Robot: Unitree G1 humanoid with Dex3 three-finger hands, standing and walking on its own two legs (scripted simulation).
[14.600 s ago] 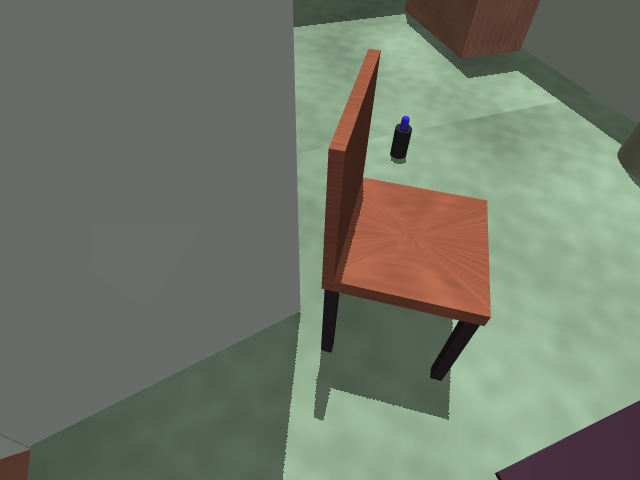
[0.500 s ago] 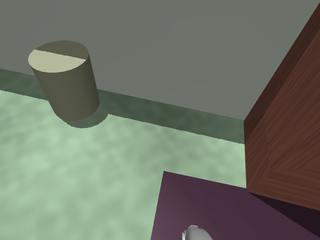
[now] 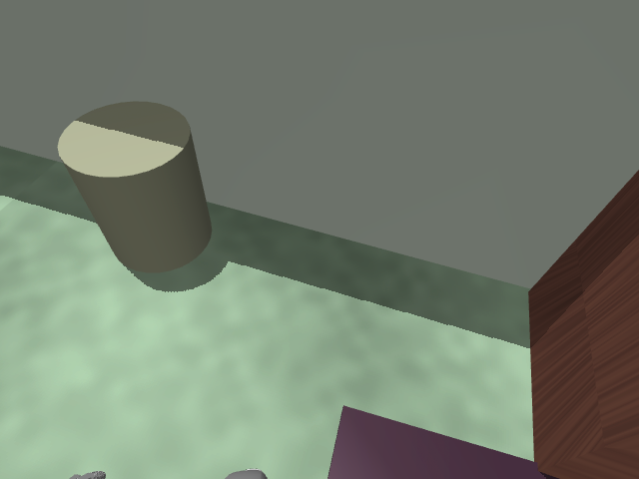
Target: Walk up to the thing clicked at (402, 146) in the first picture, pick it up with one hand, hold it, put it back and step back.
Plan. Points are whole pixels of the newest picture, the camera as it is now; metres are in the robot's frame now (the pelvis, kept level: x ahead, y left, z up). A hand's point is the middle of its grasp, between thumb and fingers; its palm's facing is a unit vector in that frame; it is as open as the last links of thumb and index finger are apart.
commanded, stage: walk up
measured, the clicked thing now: out of the picture -0.03 +1.41 -0.65
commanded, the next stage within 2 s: stand in 1.54 s
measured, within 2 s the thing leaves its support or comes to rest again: neither
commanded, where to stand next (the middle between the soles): +0.13 -0.01 m, yaw +1 degrees
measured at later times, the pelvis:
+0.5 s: pelvis +0.07 -0.02 +0.01, yaw +1 degrees
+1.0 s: pelvis +0.07 +0.00 +0.03, yaw +3 degrees
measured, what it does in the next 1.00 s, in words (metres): steps on the spot: right foot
